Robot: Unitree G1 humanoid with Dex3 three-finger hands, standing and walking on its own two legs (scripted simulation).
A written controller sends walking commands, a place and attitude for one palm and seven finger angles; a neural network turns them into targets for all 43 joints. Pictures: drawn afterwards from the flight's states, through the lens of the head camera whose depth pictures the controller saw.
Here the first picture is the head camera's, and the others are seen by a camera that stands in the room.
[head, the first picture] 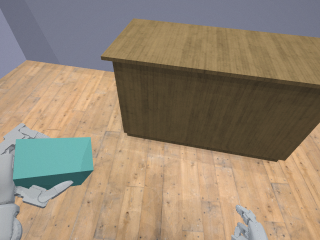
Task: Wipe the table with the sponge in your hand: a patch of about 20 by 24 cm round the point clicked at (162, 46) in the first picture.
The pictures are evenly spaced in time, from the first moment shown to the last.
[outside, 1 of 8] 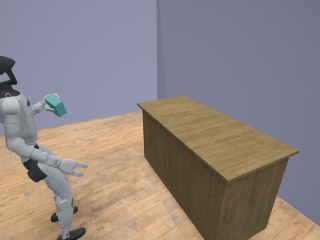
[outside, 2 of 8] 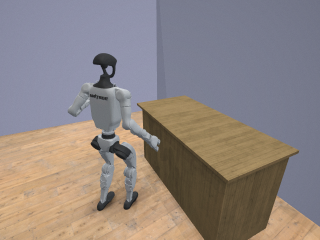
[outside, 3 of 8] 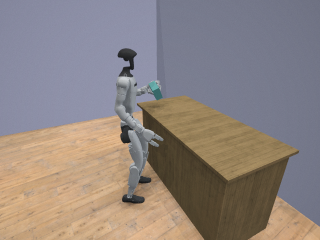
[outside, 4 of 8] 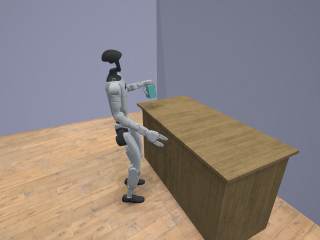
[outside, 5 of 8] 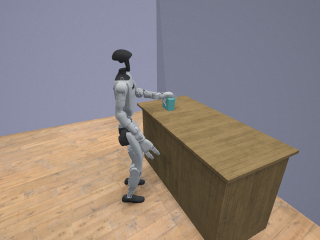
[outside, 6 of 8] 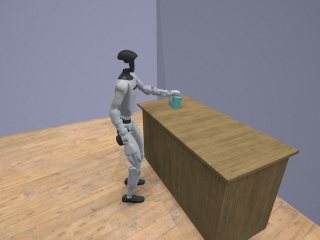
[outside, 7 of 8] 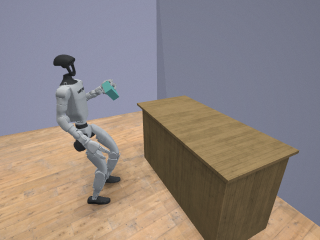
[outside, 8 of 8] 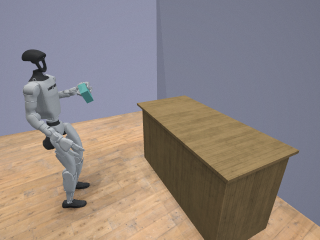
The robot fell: no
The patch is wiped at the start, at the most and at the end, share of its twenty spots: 0.00 1.00 1.00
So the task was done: yes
